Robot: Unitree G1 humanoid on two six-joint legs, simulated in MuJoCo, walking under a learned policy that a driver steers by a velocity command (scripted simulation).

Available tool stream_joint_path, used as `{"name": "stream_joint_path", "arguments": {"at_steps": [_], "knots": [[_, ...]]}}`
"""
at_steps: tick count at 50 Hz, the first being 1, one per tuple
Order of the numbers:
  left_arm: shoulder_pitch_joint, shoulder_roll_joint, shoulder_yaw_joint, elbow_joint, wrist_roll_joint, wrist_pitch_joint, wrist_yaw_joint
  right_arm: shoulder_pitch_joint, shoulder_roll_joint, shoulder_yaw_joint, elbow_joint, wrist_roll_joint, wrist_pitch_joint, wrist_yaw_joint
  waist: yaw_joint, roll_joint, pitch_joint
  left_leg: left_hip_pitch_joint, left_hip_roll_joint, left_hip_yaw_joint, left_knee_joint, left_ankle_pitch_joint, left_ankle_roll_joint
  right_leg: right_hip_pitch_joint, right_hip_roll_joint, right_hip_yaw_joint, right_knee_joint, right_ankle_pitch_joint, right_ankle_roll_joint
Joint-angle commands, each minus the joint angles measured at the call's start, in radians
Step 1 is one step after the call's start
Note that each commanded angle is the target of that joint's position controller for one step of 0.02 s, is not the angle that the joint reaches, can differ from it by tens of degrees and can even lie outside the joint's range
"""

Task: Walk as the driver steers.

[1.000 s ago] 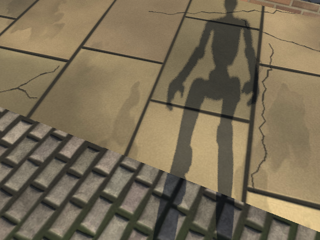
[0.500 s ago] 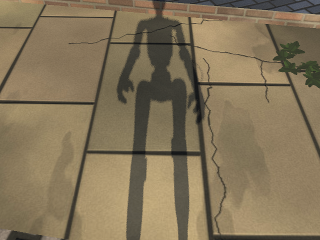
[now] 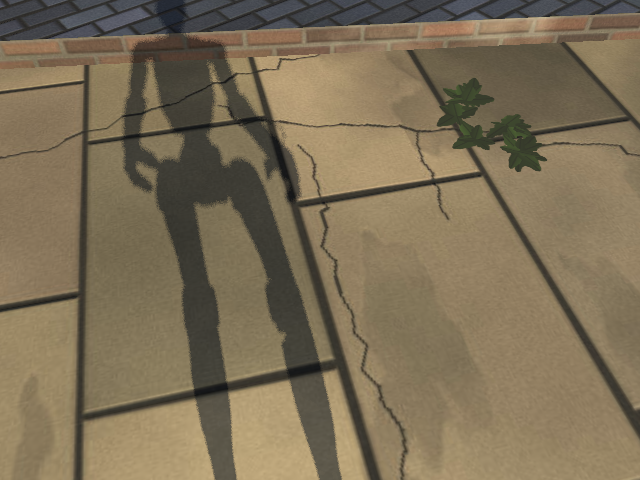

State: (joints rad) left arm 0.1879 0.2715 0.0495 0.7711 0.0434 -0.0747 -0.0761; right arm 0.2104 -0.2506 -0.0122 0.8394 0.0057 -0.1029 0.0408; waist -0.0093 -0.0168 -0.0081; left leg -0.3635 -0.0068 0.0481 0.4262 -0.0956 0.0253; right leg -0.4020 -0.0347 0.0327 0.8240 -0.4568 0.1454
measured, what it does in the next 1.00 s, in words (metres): goes down, turning left: right foot, then right foot 0.12 m lower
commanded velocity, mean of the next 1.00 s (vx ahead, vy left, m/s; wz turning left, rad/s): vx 0.34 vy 0.00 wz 0.45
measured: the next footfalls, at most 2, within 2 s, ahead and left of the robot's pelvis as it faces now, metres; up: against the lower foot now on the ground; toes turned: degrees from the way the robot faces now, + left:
right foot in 0.06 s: +0.04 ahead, -0.13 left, +0.00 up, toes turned +0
right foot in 0.80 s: +0.45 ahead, -0.01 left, -0.12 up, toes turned +29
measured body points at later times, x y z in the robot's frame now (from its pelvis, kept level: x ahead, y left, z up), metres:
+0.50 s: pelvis +0.11 +0.05 +0.00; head +0.12 +0.05 +0.45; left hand +0.20 +0.33 -0.09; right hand +0.21 -0.19 -0.12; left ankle +0.05 +0.11 -0.74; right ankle +0.15 -0.10 -0.67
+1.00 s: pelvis +0.36 +0.08 -0.12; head +0.36 +0.08 +0.33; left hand +0.27 +0.33 -0.25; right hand +0.56 -0.11 -0.25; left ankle +0.29 +0.18 -0.67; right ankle +0.42 -0.03 -0.86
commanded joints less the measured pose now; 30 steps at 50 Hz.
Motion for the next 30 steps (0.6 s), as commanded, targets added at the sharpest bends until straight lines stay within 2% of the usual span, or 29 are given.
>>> {"name": "stream_joint_path", "arguments": {"at_steps": [1,2,3,4,5,6,7,8,9,10,11,12,13,14,15,16,17,18,19,20,21,22,23,25,26,27,28,29,30], "knots": [[0.191,0.073,0.006,0.0,-0.027,0.013,-0.017,-0.173,-0.217,-0.065,-0.113,-0.025,-0.009,0.036,0.099,0.098,-0.081,-0.082,0.117,-0.199,-0.023,0.139,0.171,0.246,0.051,-0.109,-0.218,0.221,-0.006],[0.2,0.135,0.027,-0.023,-0.018,0.009,0.009,-0.132,-0.202,-0.065,-0.105,-0.018,-0.009,0.046,0.104,0.087,-0.096,-0.053,0.174,-0.279,-0.01,0.112,0.191,0.24,0.018,-0.085,-0.223,0.244,-0.064],[0.166,0.173,0.039,-0.061,-0.017,0.002,0.036,-0.07,-0.156,-0.054,-0.093,-0.008,-0.013,0.047,0.089,0.064,-0.093,-0.042,0.199,-0.343,-0.003,0.055,0.191,0.224,-0.038,-0.039,-0.267,0.302,-0.149],[0.075,0.219,0.048,-0.108,-0.019,-0.01,0.052,-0.006,-0.115,-0.047,-0.102,-0.006,-0.021,0.03,0.025,0.003,-0.08,-0.037,0.139,-0.27,0.017,-0.07,0.146,0.183,-0.116,0.03,-0.328,0.371,-0.295],[0.023,0.209,0.05,-0.125,-0.023,-0.014,0.061,-0.04,-0.118,-0.047,-0.137,-0.015,-0.023,-0.001,0.012,-0.055,-0.066,-0.055,0.034,-0.121,0.078,-0.165,0.099,0.156,-0.173,0.116,-0.417,0.322,-0.407],[0.022,0.196,0.052,-0.129,-0.028,-0.016,0.07,-0.082,-0.126,-0.049,-0.156,-0.037,-0.02,-0.02,0.027,-0.077,-0.054,-0.09,-0.009,-0.055,0.134,-0.164,0.082,0.204,-0.209,0.155,-0.475,0.314,-0.45],[0.01,0.18,0.052,-0.139,-0.034,-0.017,0.079,-0.069,-0.118,-0.049,-0.158,-0.045,-0.018,-0.031,0.02,-0.097,-0.041,-0.124,-0.024,-0.004,0.181,-0.124,0.077,0.259,-0.246,0.175,-0.496,0.356,-0.461],[0.021,0.164,0.048,-0.148,-0.03,-0.017,0.09,-0.041,-0.115,-0.053,-0.149,-0.046,-0.016,-0.033,0.031,-0.12,-0.037,-0.139,-0.016,0.009,0.229,-0.196,0.069,0.305,-0.3,0.207,-0.518,0.335,-0.46],[0.057,0.153,0.045,-0.142,-0.021,-0.021,0.104,-0.05,-0.109,-0.055,-0.159,-0.053,-0.016,-0.031,0.051,-0.122,-0.003,-0.165,0.005,-0.002,0.277,-0.277,0.066,0.328,-0.344,0.232,-0.54,0.294,-0.453],[0.077,0.155,0.044,-0.133,-0.013,-0.023,0.119,-0.067,-0.098,-0.055,-0.173,-0.061,-0.017,-0.028,0.06,-0.123,0.029,-0.188,0.023,-0.015,0.32,-0.352,0.066,0.344,-0.361,0.23,-0.564,0.242,-0.434],[0.074,0.152,0.042,-0.13,-0.009,-0.025,0.13,-0.075,-0.09,-0.055,-0.182,-0.066,-0.017,-0.021,0.055,-0.113,0.056,-0.19,0.038,-0.024,0.307,-0.368,0.069,0.355,-0.356,0.202,-0.592,0.173,-0.4],[0.042,0.156,0.041,-0.135,-0.013,-0.023,0.136,-0.064,-0.087,-0.056,-0.181,-0.065,-0.016,-0.014,0.043,-0.101,0.069,-0.133,0.032,-0.004,0.244,-0.319,0.072,0.339,-0.328,0.146,-0.608,0.104,-0.366],[-0.006,0.177,0.044,-0.144,-0.013,-0.017,0.134,-0.036,-0.09,-0.061,-0.167,-0.06,-0.021,-0.006,0.027,-0.096,0.07,-0.026,0.005,0.031,0.195,-0.243,0.075,0.289,-0.289,0.087,-0.609,0.058,-0.346],[-0.034,0.186,0.045,-0.15,-0.008,-0.008,0.128,-0.015,-0.095,-0.069,-0.157,-0.047,-0.032,0.006,0.012,-0.1,0.064,0.069,-0.029,0.068,0.15,-0.191,0.085,0.256,-0.26,0.032,-0.585,0.032,-0.334],[-0.036,0.186,0.042,-0.148,0.004,0.0,0.119,0.011,-0.102,-0.075,-0.151,-0.036,-0.047,0.018,-0.004,-0.08,0.059,0.163,-0.057,0.087,0.091,-0.152,0.102,0.223,-0.24,-0.014,-0.515,0.045,-0.325],[-0.003,0.168,0.035,-0.132,0.028,0.004,0.109,0.062,-0.11,-0.084,-0.137,-0.041,-0.06,0.02,-0.024,-0.034,0.029,0.281,-0.06,0.057,0.043,-0.115,0.125,0.183,-0.211,-0.066,-0.377,0.123,-0.304],[0.037,0.107,0.02,-0.124,0.055,0.004,0.095,0.161,-0.149,-0.1,-0.117,-0.064,-0.07,0.005,-0.046,0.064,-0.042,0.437,0.003,-0.081,0.021,0.009,0.185,0.103,-0.129,-0.14,-0.14,0.147,-0.242],[0.017,0.013,-0.012,-0.195,0.05,-0.017,0.078,0.316,-0.258,-0.116,-0.123,-0.054,-0.071,-0.011,-0.1,0.248,-0.163,0.759,0.254,-0.638,-0.061,0.104,0.439,-0.249,0.062,-0.1,0.165,-0.161,-0.138],[-0.081,0.029,-0.016,-0.182,0.026,-0.039,0.052,0.404,-0.215,-0.113,-0.082,-0.073,-0.076,-0.006,-0.184,0.13,-0.013,0.758,0.326,-0.711,-0.15,-0.014,0.416,-0.501,0.036,0.086,0.257,-0.214,-0.153],[-0.125,0.057,-0.007,-0.174,0.012,-0.046,0.059,0.372,-0.165,-0.099,-0.061,-0.068,-0.078,0.004,-0.162,0.076,0.079,0.687,0.328,-0.637,-0.113,-0.053,0.365,-0.563,-0.008,0.107,0.359,-0.159,-0.151],[-0.112,0.117,0.012,-0.16,0.029,-0.048,0.072,0.338,-0.105,-0.075,-0.066,-0.066,-0.066,0.013,-0.126,0.041,0.048,0.609,0.293,-0.571,-0.11,-0.053,0.339,-0.508,-0.022,0.094,0.385,-0.12,-0.148],[-0.083,0.112,0.01,-0.151,0.056,-0.046,0.08,0.286,-0.073,-0.053,-0.069,-0.059,-0.057,0.022,-0.071,0.067,0.046,0.501,0.258,-0.509,-0.115,-0.019,0.324,-0.44,-0.034,0.085,0.364,-0.071,-0.154],[-0.075,0.086,-0.001,-0.138,0.068,-0.038,0.079,0.207,-0.058,-0.039,-0.096,-0.059,-0.042,0.024,-0.026,0.063,0.074,0.365,0.244,-0.465,-0.135,0.009,0.311,-0.373,-0.058,0.071,0.314,-0.016,-0.15],[-0.091,0.051,-0.017,-0.14,0.051,-0.018,0.076,0.13,-0.075,-0.037,-0.125,-0.061,-0.024,0.02,-0.006,0.049,0.062,0.206,0.184,-0.393,-0.194,-0.08,0.292,-0.25,-0.053,0.039,0.181,0.122,-0.129],[-0.061,0.012,-0.041,-0.13,0.061,-0.011,0.062,0.101,-0.095,-0.039,-0.137,-0.084,-0.022,0.014,0.004,0.043,0.064,0.09,0.14,-0.327,-0.161,-0.084,0.27,-0.154,-0.051,0.03,0.171,0.303,-0.138],[-0.059,0.001,-0.05,-0.133,0.056,-0.005,0.05,0.104,-0.114,-0.043,-0.141,-0.092,-0.023,0.017,0.001,0.038,0.058,0.013,0.112,-0.294,-0.137,-0.042,0.271,-0.097,-0.042,0.003,0.14,0.394,-0.138],[-0.081,0.013,-0.051,-0.138,0.053,-0.01,0.044,0.182,-0.098,-0.038,-0.107,-0.103,-0.036,0.005,-0.037,0.034,0.06,0.11,0.109,-0.332,-0.088,-0.066,0.286,-0.206,-0.057,0.075,0.051,0.55,-0.126],[-0.109,0.026,-0.051,-0.146,0.049,-0.01,0.047,0.236,-0.089,-0.034,-0.087,-0.102,-0.04,0.002,-0.066,0.039,0.056,0.177,0.116,-0.351,-0.047,-0.068,0.29,-0.275,-0.061,0.079,-0.015,0.603,-0.114],[-0.122,0.022,-0.058,-0.145,0.042,-0.009,0.049,0.261,-0.077,-0.033,-0.07,-0.09,-0.038,0.003,-0.085,0.011,0.051,0.161,0.077,-0.32,0.013,-0.134,0.26,-0.24,-0.059,0.077,-0.178,0.719,-0.107]]}}
Keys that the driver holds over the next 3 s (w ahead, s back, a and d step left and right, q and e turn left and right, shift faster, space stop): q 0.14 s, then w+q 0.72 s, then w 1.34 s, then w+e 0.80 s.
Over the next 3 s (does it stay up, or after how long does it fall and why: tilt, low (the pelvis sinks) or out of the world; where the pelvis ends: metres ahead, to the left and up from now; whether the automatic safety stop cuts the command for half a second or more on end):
stays up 1.26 0.65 -0.13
